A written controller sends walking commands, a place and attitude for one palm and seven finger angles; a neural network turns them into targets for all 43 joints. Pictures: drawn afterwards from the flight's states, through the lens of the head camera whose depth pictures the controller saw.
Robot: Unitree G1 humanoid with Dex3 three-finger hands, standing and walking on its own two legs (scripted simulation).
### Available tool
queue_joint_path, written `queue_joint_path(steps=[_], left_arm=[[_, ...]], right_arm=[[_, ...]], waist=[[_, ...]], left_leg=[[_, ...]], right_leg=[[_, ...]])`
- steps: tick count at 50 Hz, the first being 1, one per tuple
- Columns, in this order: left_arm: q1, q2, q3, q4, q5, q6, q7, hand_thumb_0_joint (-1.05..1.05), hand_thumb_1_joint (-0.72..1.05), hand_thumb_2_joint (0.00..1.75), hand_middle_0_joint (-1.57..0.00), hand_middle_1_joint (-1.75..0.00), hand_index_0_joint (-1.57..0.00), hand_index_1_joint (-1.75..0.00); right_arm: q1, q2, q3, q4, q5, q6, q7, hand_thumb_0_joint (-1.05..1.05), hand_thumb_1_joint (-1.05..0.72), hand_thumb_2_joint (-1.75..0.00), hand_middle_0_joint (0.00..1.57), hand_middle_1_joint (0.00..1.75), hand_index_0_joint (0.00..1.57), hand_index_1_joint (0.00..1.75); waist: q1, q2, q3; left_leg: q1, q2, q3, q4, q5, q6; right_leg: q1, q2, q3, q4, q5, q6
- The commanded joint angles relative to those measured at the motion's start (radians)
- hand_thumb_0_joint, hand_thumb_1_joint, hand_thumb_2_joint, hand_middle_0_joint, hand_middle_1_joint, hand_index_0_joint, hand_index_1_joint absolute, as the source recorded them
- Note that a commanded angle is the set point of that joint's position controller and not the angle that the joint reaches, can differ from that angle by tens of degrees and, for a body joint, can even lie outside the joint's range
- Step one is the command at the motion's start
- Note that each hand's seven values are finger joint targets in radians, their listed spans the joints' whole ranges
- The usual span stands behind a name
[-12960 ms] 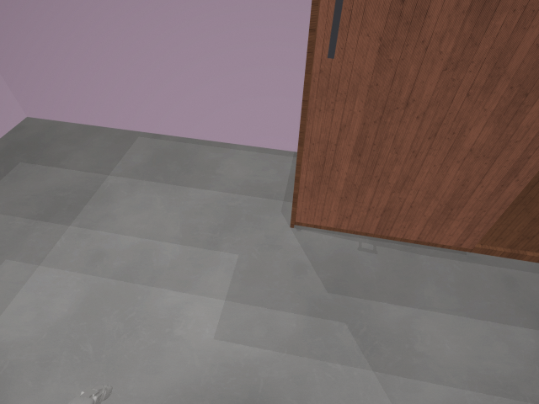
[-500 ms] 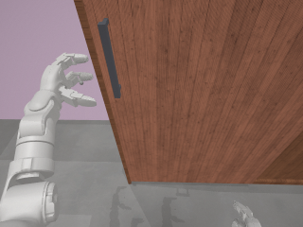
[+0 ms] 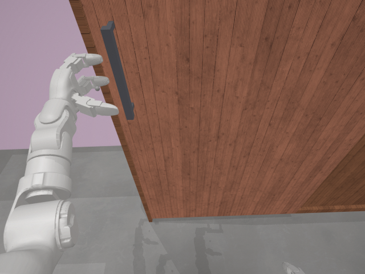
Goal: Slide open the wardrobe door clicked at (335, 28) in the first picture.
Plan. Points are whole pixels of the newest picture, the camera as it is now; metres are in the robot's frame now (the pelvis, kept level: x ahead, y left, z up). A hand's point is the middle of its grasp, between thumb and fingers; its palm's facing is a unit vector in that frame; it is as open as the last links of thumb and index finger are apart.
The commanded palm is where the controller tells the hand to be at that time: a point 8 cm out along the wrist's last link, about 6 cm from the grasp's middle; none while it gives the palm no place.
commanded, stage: move the hooked fingers beside the handle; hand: left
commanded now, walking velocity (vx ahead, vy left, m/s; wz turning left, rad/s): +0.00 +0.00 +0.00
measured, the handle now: (121, 76) +0.50 +0.16 +0.19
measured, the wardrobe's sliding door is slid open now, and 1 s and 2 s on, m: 0.00 0.00 0.00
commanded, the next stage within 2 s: none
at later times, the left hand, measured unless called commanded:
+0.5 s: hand (98, 92) +0.44 +0.19 +0.19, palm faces +0.08 -1.00 -0.02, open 14.0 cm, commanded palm +0.41 +0.25 +0.20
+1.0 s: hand (86, 99) +0.41 +0.21 +0.19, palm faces +0.08 -1.00 -0.01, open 14.0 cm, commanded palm +0.39 +0.26 +0.20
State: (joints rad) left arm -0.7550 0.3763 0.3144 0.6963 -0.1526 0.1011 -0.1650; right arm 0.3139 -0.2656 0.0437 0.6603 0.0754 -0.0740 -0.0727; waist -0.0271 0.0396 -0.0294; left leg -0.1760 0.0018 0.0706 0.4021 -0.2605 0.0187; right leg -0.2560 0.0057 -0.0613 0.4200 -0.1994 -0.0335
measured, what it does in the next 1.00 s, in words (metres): stands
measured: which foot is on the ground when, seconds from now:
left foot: down 0.00-1.00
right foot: down 0.00-1.00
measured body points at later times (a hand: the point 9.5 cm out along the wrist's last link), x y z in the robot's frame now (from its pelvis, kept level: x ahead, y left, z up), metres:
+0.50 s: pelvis -0.01 +0.00 +0.00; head +0.00 -0.01 +0.45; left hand +0.43 +0.25 +0.20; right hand +0.12 -0.25 -0.11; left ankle -0.03 +0.10 -0.74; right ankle +0.01 -0.10 -0.74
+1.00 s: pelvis +0.00 +0.00 +0.00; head +0.00 -0.01 +0.45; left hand +0.40 +0.27 +0.20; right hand +0.12 -0.25 -0.10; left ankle -0.03 +0.10 -0.74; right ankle +0.01 -0.10 -0.74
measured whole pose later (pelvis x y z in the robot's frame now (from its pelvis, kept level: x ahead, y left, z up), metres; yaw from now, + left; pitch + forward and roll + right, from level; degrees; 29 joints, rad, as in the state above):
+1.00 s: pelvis +0.00 +0.00 +0.00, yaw +0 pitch +1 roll +0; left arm -0.68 0.38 0.31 0.62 -0.17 0.12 -0.19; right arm 0.29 -0.27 0.04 0.64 0.08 -0.08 -0.08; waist -0.01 0.03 -0.03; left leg -0.18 0.00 0.06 0.43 -0.27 0.02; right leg -0.25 0.00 -0.07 0.42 -0.20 -0.03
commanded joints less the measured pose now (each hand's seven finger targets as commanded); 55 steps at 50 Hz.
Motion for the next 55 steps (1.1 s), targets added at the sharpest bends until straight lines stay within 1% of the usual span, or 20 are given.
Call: queue_joint_path(steps=[1,6,9,11,12,16,17,18,22,26,30,34,38,42,44,45,47,48,52,55], left_arm=[[-0.424,0.247,0.041,-0.221,-0.029,-0.056,-0.033,0.00,-0.50,0.30,-0.30,-1.20,-0.30,-1.20],[-0.505,0.211,-0.011,-0.263,-0.032,-0.038,-0.038,0.00,-0.50,0.30,-0.30,-1.20,-0.30,-1.20],[-0.557,0.229,-0.002,-0.297,-0.040,-0.061,-0.022,0.00,-0.50,0.30,-0.30,-1.20,-0.30,-1.20],[-0.594,0.195,-0.025,-0.300,-0.046,-0.073,-0.017,0.00,-0.50,0.30,-0.30,-1.20,-0.30,-1.20],[-0.568,0.225,-0.002,-0.278,-0.043,-0.076,-0.011,0.00,-0.50,0.30,-0.30,-1.20,-0.30,-1.20],[-0.558,0.240,0.011,-0.094,-0.025,-0.050,0.001,0.00,-0.50,0.30,-0.30,-1.20,-0.30,-1.20],[-0.530,0.281,0.041,-0.067,-0.011,-0.051,0.008,0.00,-0.50,0.30,-0.30,-1.20,-0.30,-1.20],[-0.527,0.235,0.000,-0.060,-0.006,-0.048,0.004,0.00,-0.50,0.30,-0.30,-1.20,-0.30,-1.20],[-0.573,0.269,0.017,-0.012,0.001,-0.089,-0.003,0.00,-0.50,0.30,-0.30,-1.20,-0.30,-1.20],[-0.669,0.288,0.028,-0.084,-0.013,-0.153,-0.022,0.00,-0.50,0.30,-0.30,-1.20,-0.30,-1.20],[-0.638,0.299,0.037,-0.126,-0.014,-0.174,-0.035,0.00,-0.50,0.30,-0.30,-1.20,-0.30,-1.20],[-0.504,0.325,0.078,-0.079,-0.024,-0.120,-0.050,0.00,-0.50,0.30,-0.30,-1.20,-0.30,-1.20],[-0.426,0.252,0.034,-0.177,-0.036,-0.086,-0.063,0.00,-0.50,0.30,-0.30,-1.20,-0.30,-1.20],[-0.386,0.271,0.065,-0.245,-0.060,-0.068,-0.057,0.00,-0.50,0.30,-0.30,-1.20,-0.30,-1.20],[-0.417,0.309,0.093,-0.282,-0.053,-0.063,-0.047,0.00,-0.50,0.30,-0.30,-1.20,-0.30,-1.20],[-0.443,0.266,0.051,-0.315,-0.050,-0.061,-0.046,0.00,-0.50,0.30,-0.30,-1.20,-0.30,-1.20],[-0.485,0.280,0.042,-0.391,-0.035,-0.071,-0.031,0.00,-0.50,0.30,-0.30,-1.20,-0.30,-1.20],[-0.502,0.247,0.013,-0.391,-0.034,-0.069,-0.027,0.00,-0.50,0.30,-0.30,-1.20,-0.30,-1.20],[-0.492,0.227,0.000,-0.284,-0.046,-0.042,-0.028,0.00,-0.50,0.30,-0.30,-1.20,-0.30,-1.20],[-0.550,0.140,-0.076,-0.213,-0.047,-0.013,-0.033,0.00,-0.50,0.30,-0.30,-1.20,-0.30,-1.20]], right_arm=[[-0.064,-0.132,-0.045,-0.145,0.005,-0.042,-0.013,0.00,-0.90,-0.90,0.20,0.30,0.20,0.30],[-0.074,-0.130,-0.043,-0.145,0.009,-0.048,-0.020,0.00,-0.90,-0.90,0.20,0.30,0.20,0.30],[-0.075,-0.131,-0.042,-0.137,0.007,-0.057,-0.025,0.00,-0.90,-0.90,0.20,0.30,0.20,0.30],[-0.077,-0.126,-0.039,-0.132,0.004,-0.066,-0.026,0.00,-0.90,-0.90,0.20,0.30,0.20,0.30],[-0.073,-0.131,-0.040,-0.129,0.003,-0.066,-0.027,0.00,-0.90,-0.90,0.20,0.30,0.20,0.30],[-0.062,-0.135,-0.031,-0.104,0.003,-0.059,-0.028,0.00,-0.90,-0.90,0.20,0.30,0.20,0.30],[-0.056,-0.142,-0.036,-0.105,0.000,-0.054,-0.027,0.00,-0.90,-0.90,0.20,0.30,0.20,0.30],[-0.066,-0.135,-0.030,-0.116,0.003,-0.053,-0.025,0.00,-0.90,-0.90,0.20,0.30,0.20,0.30],[-0.041,-0.140,-0.035,-0.118,-0.001,-0.051,-0.025,0.00,-0.90,-0.90,0.20,0.30,0.20,0.30],[-0.029,-0.135,-0.038,-0.126,-0.001,-0.064,-0.026,0.00,-0.90,-0.90,0.20,0.30,0.20,0.30],[-0.024,-0.135,-0.037,-0.125,-0.002,-0.069,-0.023,0.00,-0.90,-0.90,0.20,0.30,0.20,0.30],[-0.018,-0.146,-0.044,-0.125,0.002,-0.061,-0.018,0.00,-0.90,-0.90,0.20,0.30,0.20,0.30],[-0.033,-0.144,-0.052,-0.149,0.004,-0.056,-0.007,0.00,-0.90,-0.90,0.20,0.30,0.20,0.30],[-0.043,-0.146,-0.056,-0.155,0.004,-0.047,-0.008,0.00,-0.90,-0.90,0.20,0.30,0.20,0.30],[-0.052,-0.145,-0.053,-0.154,0.004,-0.047,-0.011,0.00,-0.90,-0.90,0.20,0.30,0.20,0.30],[-0.068,-0.139,-0.049,-0.159,0.005,-0.049,-0.012,0.00,-0.90,-0.90,0.20,0.30,0.20,0.30],[-0.080,-0.133,-0.049,-0.164,0.003,-0.051,-0.015,0.00,-0.90,-0.90,0.20,0.30,0.20,0.30],[-0.089,-0.127,-0.043,-0.161,0.004,-0.053,-0.016,0.00,-0.90,-0.90,0.20,0.30,0.20,0.30],[-0.086,-0.135,-0.040,-0.139,0.005,-0.052,-0.027,0.00,-0.90,-0.90,0.20,0.30,0.20,0.30],[-0.097,-0.131,-0.032,-0.126,0.008,-0.056,-0.031,0.00,-0.90,-0.90,0.20,0.30,0.20,0.30]], waist=[[0.020,-0.051,-0.299],[-0.002,0.024,-0.272],[-0.011,0.003,-0.305],[-0.014,0.013,-0.312],[-0.006,-0.004,-0.316],[-0.014,-0.055,-0.225],[-0.001,-0.060,-0.240],[-0.002,-0.019,-0.236],[-0.009,-0.056,-0.265],[-0.015,-0.037,-0.363],[-0.003,0.031,-0.388],[0.016,-0.026,-0.331],[0.026,0.000,-0.332],[0.023,-0.079,-0.314],[0.023,-0.062,-0.303],[0.017,-0.005,-0.299],[0.016,0.060,-0.326],[0.007,0.081,-0.316],[-0.009,-0.022,-0.273],[-0.029,-0.003,-0.240]], left_leg=[[0.044,0.005,-0.053,-0.018,0.320,0.026],[0.065,0.001,-0.065,-0.021,0.250,0.025],[0.085,0.001,-0.074,-0.013,0.250,0.026],[0.092,-0.002,-0.080,-0.016,0.240,0.024],[0.088,0.000,-0.082,-0.017,0.236,0.024],[0.005,-0.004,-0.081,-0.030,0.161,0.024],[0.001,-0.004,-0.080,-0.029,0.169,0.025],[-0.003,-0.006,-0.076,-0.029,0.169,0.023],[-0.009,-0.003,-0.075,-0.012,0.174,0.026],[0.030,-0.004,-0.071,0.002,0.222,0.029],[0.061,-0.001,-0.075,0.005,0.283,0.024],[0.016,0.003,-0.064,-0.005,0.289,0.026],[0.043,0.007,-0.062,0.000,0.362,0.023],[0.040,0.010,-0.058,-0.001,0.333,0.028],[0.036,0.007,-0.063,-0.009,0.304,0.027],[0.049,0.005,-0.060,-0.009,0.299,0.026],[0.086,0.004,-0.064,-0.001,0.322,0.023],[0.094,0.003,-0.073,-0.002,0.313,0.020],[0.075,0.006,-0.083,-0.012,0.248,0.022],[0.069,0.002,-0.095,-0.014,0.212,0.016]], right_leg=[[0.195,-0.013,0.036,-0.009,0.360,-0.001],[0.129,-0.011,0.037,-0.030,0.263,-0.004],[0.134,-0.008,0.039,-0.032,0.254,-0.003],[0.129,-0.007,0.037,-0.033,0.239,-0.004],[0.133,-0.008,0.035,-0.034,0.226,-0.004],[0.107,-0.014,0.035,-0.041,0.177,0.001],[0.121,-0.016,0.035,-0.038,0.177,0.000],[0.115,-0.021,0.039,-0.032,0.182,-0.002],[0.117,-0.020,0.042,-0.023,0.197,-0.001],[0.160,-0.016,0.055,-0.008,0.265,0.001],[0.170,-0.012,0.051,0.000,0.310,-0.006],[0.181,-0.011,0.040,-0.002,0.330,-0.004],[0.176,-0.009,0.030,0.005,0.368,-0.007],[0.181,-0.007,0.031,-0.005,0.355,-0.001],[0.174,-0.006,0.035,-0.006,0.328,-0.001],[0.160,-0.009,0.039,-0.009,0.319,-0.003],[0.156,-0.011,0.040,-0.010,0.307,-0.007],[0.140,-0.009,0.038,-0.012,0.293,-0.009],[0.117,-0.006,0.028,-0.031,0.234,-0.005],[0.065,-0.009,0.023,-0.031,0.198,-0.006]])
